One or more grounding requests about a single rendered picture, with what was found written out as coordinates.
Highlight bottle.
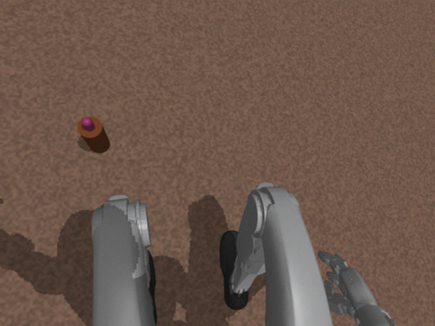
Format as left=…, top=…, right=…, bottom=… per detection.
left=77, top=117, right=110, bottom=153

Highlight right robot hand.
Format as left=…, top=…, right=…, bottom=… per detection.
left=317, top=251, right=378, bottom=318

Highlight right robot foot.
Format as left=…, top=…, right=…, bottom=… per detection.
left=220, top=230, right=249, bottom=310

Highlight right robot arm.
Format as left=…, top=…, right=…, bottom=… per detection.
left=354, top=305, right=397, bottom=326

